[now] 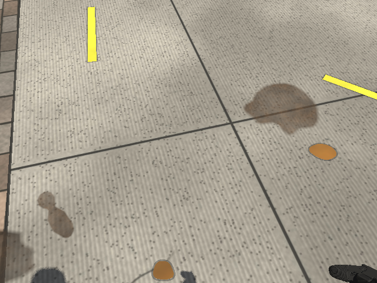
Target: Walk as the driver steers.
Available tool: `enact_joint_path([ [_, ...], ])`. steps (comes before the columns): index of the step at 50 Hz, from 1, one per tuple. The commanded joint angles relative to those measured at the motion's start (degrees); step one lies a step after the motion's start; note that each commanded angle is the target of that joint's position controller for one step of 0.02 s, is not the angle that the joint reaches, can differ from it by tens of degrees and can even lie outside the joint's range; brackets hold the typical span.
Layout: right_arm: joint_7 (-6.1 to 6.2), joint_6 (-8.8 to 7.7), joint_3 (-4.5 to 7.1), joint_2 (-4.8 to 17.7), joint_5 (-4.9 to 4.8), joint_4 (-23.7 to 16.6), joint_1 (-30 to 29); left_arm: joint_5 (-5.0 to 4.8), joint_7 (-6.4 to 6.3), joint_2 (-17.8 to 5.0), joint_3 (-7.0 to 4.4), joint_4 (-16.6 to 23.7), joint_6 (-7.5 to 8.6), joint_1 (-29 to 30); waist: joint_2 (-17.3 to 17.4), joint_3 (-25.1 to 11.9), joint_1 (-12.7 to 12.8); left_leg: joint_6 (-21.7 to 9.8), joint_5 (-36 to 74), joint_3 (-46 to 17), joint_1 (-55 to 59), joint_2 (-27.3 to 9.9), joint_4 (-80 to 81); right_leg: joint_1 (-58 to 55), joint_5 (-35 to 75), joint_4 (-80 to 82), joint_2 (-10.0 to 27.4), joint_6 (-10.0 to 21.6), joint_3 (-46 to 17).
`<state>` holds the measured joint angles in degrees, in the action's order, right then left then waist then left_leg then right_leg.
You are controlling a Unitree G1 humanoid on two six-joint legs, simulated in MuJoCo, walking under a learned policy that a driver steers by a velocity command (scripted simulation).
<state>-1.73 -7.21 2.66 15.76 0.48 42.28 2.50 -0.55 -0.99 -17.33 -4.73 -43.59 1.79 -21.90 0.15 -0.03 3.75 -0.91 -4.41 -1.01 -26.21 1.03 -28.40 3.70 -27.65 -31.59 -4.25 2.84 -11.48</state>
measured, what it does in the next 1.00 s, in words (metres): walks ahead: right foot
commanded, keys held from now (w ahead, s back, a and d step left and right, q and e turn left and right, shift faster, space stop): w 1.00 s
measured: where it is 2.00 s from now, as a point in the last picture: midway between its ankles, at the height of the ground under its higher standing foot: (220, 142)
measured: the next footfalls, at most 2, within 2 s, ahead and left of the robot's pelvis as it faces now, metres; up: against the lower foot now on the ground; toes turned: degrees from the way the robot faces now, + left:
right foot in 0.50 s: +0.43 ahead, -0.14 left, +0.00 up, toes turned -3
left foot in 1.02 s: +0.74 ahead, +0.09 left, +0.00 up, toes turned +0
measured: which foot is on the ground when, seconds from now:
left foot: down 0.00-0.52, up 0.54-1.00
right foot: down 0.00-0.00, up 0.02-0.48, down 0.50-1.00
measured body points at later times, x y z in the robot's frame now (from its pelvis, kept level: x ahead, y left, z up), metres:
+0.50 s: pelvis +0.27 -0.02 +0.00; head +0.30 -0.03 +0.45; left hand +0.53 +0.19 -0.06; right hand +0.23 -0.30 -0.13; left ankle +0.11 +0.12 -0.72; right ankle +0.39 -0.13 -0.72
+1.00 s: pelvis +0.54 -0.02 +0.01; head +0.57 -0.02 +0.46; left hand +0.53 +0.26 -0.12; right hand +0.76 -0.25 -0.08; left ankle +0.70 +0.09 -0.71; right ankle +0.39 -0.13 -0.72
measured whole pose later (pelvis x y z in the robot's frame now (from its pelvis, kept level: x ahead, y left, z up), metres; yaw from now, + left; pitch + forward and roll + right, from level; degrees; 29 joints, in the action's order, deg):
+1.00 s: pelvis +0.54 -0.02 +0.01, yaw -1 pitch +2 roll -2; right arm -2.7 -4.7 1.2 14.9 -0.6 43.7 1.1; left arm -1.0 -0.1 -16.5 -3.5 -50.8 3.1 -23.0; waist 1.9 0.7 4.8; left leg -2.1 -0.5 -0.2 -30.7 -2.8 -28.6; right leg -3.8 -20.9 -14.8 -2.2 0.8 1.9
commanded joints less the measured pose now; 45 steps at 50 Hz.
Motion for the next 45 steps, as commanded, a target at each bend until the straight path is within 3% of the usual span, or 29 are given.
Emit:
enact_joint_path([
  [1,-0.29,-0.15,5.17,16.3,0.19,2.7,20.5,-1.04,0.06,-0.1,0.98,4.2,1.44,-9.1,21.1,-18.1,-5.7,-16.1,-15.6,-42.0,45.0,-22.9,9.7,32.5,-5.2,-36.4,-1.9,-1.0,3.0],
  [2,-0.55,-0.08,3.72,10.7,-1.49,2.1,19.3,-1.68,-0.02,-5.7,0.08,3.4,1.69,-5.3,12.4,-12.2,-7.7,-14.5,-28.2,-43.8,42.2,-22.3,12.7,39.3,-4.2,-42.1,1.3,-0.9,-0.5],
  [3,-0.31,0.27,2.9,8.1,-1.37,1.5,15.8,-1.52,0.03,-7.7,-0.43,4.7,1.77,1.8,6.9,-5.4,-8.4,-12.2,-26.0,-35.0,35.4,-20.3,13.0,41.1,1.0,-42.4,3.5,-0.6,1.1],
  [4,-0.22,0.63,2.36,7.3,-0.61,0.9,13.0,-0.69,0.0,-7.1,-0.26,5.6,1.87,5.6,3.2,-2.0,-7.5,-11.3,-18.9,-28.5,28.9,-17.9,13.8,39.6,4.9,-40.4,5.7,-0.6,3.3],
  [5,-0.07,0.84,1.96,6.2,-0.18,1.0,11.3,0.04,0.21,-6.3,-0.32,6.2,2.14,7.2,3.0,0.1,-6.3,-11.3,-13.1,-24.3,24.4,-16.0,14.9,38.4,7.8,-36.7,7.7,-0.8,4.1],
  [6,0.14,0.78,1.54,5.5,0.28,1.1,10.7,0.08,0.48,-5.3,-0.3,6.2,2.22,6.7,4.6,-0.1,-5.1,-10.9,-8.7,-21.1,21.8,-14.4,15.9,35.4,9.7,-34.1,9.1,-0.8,4.6],
  [7,0.23,0.69,1.39,5.0,0.14,1.5,10.9,-0.07,0.65,-4.3,-0.13,6.0,2.17,6.0,5.7,-0.5,-4.6,-11.0,-5.6,-18.9,20.8,-13.4,16.9,33.9,10.3,-32.1,9.5,-1.1,5.3],
  [10,0.69,0.53,1.85,7.3,-0.76,2.8,12.7,0.28,0.75,-2.2,0.63,7.1,1.98,8.7,5.0,0.2,-4.8,-12.6,2.1,-14.2,19.8,-13.6,19.3,35.3,13.0,-24.5,10.4,-2.6,7.4],
  [13,1.17,1.14,2.17,8.9,-1.1,3.8,14.1,0.32,1.08,-0.9,1.33,8.3,2.32,13.9,4.0,0.9,-6.3,-11.6,5.7,-9.3,20.0,-12.3,20.4,34.5,22.2,-13.7,10.3,-3.4,8.8],
  [16,1.33,1.69,2.09,9.5,-1.56,5.2,16.9,-0.09,1.74,-0.4,1.68,9.3,2.76,19.1,3.9,1.9,-8.2,-10.3,7.0,-5.5,19.7,-11.1,20.1,30.8,29.7,-4.8,8.6,-3.6,10.5],
  [19,1.37,2.47,2.02,9.7,-1.79,7.0,20.0,-0.56,2.5,-0.8,1.65,10.7,3.05,23.4,4.0,3.2,-9.3,-9.9,7.3,-5.9,23.1,-13.1,18.8,30.2,30.3,-0.7,7.5,-2.8,10.8],
  [21,1.58,3.15,2.26,10.4,-1.92,7.7,20.5,-0.59,3.04,-1.6,1.43,11.5,3.31,24.5,4.4,3.6,-8.6,-9.1,10.1,-6.4,26.6,-14.9,16.8,30.1,26.8,1.5,7.1,-1.4,10.7],
  [23,1.88,3.75,2.61,11.6,-1.95,7.9,19.5,-0.36,3.18,-3.5,0.64,10.7,3.49,20.8,5.2,1.4,-5.6,-7.8,21.2,-5.5,28.4,-15.0,11.5,23.6,23.6,3.5,5.4,0.5,12.0],
  [24,2.02,4.0,2.5,11.4,-2.04,7.7,18.6,-0.05,2.92,-5.2,-0.41,8.8,3.47,14.3,4.7,-2.6,-1.8,-6.6,29.3,-3.3,27.1,-13.0,4.1,14.0,24.4,5.2,3.9,2.1,13.5],
  [25,2.15,3.99,1.78,9.9,-1.42,6.9,18.2,0.27,2.37,-8.1,-1.7,6.2,3.32,5.0,3.2,-9.3,2.3,-4.8,26.7,-1.2,20.4,-10.3,-7.7,-0.9,25.9,3.5,6.8,4.4,10.8],
  [26,1.96,3.11,-0.03,4.4,-0.25,5.0,22.4,1.44,1.83,-14.0,-2.94,5.3,2.94,-2.8,-8.3,-19.0,2.5,-1.1,4.4,2.2,-0.1,-3.4,-29.8,-23.8,24.1,2.6,21.9,11.7,-10.6],
  [27,1.55,1.92,-0.59,3.6,-0.81,5.7,24.0,0.33,2.06,-12.0,-2.43,4.2,2.56,-4.5,-16.2,-24.0,2.2,0.0,-28.1,-3.0,-11.6,1.6,-41.7,-28.7,15.1,11.3,27.6,17.0,-29.8],
  [28,1.1,1.13,0.95,9.2,-2.22,4.8,19.5,-0.01,2.11,-8.5,-1.15,4.4,2.47,-1.2,-10.6,-15.4,2.5,-0.7,-26.7,-5.4,-17.6,-2.2,-46.0,-22.5,9.4,13.3,25.4,14.4,-24.8],
  [29,0.91,0.76,1.03,9.4,-2.8,3.5,14.8,0.06,2.01,-6.9,-0.56,4.8,2.45,2.5,-7.6,-8.6,1.4,-1.2,-21.5,-3.7,-18.3,-4.9,-44.7,-14.3,11.0,14.6,22.9,12.5,-16.9],
  [30,1.04,0.85,1.03,8.7,-2.12,3.2,12.7,0.49,2.24,-5.6,-0.08,4.9,2.56,5.8,-4.1,-4.0,-0.4,-0.9,-17.3,-2.6,-16.5,-6.7,-41.1,-6.2,15.4,16.8,20.4,11.5,-11.5],
  [31,1.24,1.38,1.36,8.3,-1.33,3.5,12.8,0.88,2.42,-4.1,0.36,5.0,2.92,8.1,-4.3,-2.1,-2.3,-0.5,-14.3,-3.0,-13.4,-8.4,-37.8,-0.8,19.5,18.7,18.4,10.7,-7.8],
  [33,1.28,2.59,1.0,5.9,-1.15,4.3,15.1,0.85,2.6,-4.0,0.27,4.5,3.55,9.5,-5.3,-1.5,-4.6,0.5,-11.6,-2.8,-8.8,-9.1,-35.1,4.8,23.7,21.8,17.1,11.2,-4.1],
  [35,1.56,3.38,0.84,5.0,-0.79,3.7,13.5,0.58,2.47,-5.1,-0.05,3.3,4.21,8.9,-4.5,-0.2,-5.2,1.5,-8.2,-2.4,-9.9,-9.4,-31.3,6.7,27.2,23.6,16.7,11.8,-0.8],
  [38,1.42,3.25,0.56,4.3,-0.37,1.9,7.4,0.5,1.79,-6.3,-0.35,1.4,4.1,6.6,-3.1,1.6,-3.7,2.3,1.6,-2.2,-12.2,-9.2,-20.6,6.0,29.1,24.8,15.5,10.9,3.3],
  [41,0.74,2.58,-0.03,3.2,-0.66,0.5,1.1,0.09,1.27,-7.5,-0.52,-0.3,3.72,3.9,-2.9,2.8,-1.4,2.1,10.0,-0.5,-9.3,-7.3,-9.9,5.8,28.7,25.0,14.1,9.2,6.8],
  [45,-0.32,2.11,-0.23,3.7,-1.26,-1.9,-5.2,-0.46,1.02,-8.3,-0.74,-3.4,2.79,-0.6,-2.8,4.1,0.6,0.9,9.8,-0.4,-10.0,-5.8,-3.4,-1.0,28.4,22.9,16.8,8.7,6.4],
])
Velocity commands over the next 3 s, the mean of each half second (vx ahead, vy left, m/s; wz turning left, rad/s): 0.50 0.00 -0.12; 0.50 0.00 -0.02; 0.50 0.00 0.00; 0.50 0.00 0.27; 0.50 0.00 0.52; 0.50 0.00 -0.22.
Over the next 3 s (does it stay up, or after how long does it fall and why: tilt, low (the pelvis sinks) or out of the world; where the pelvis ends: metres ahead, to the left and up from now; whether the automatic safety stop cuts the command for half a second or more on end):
stays up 1.64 0.09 0.02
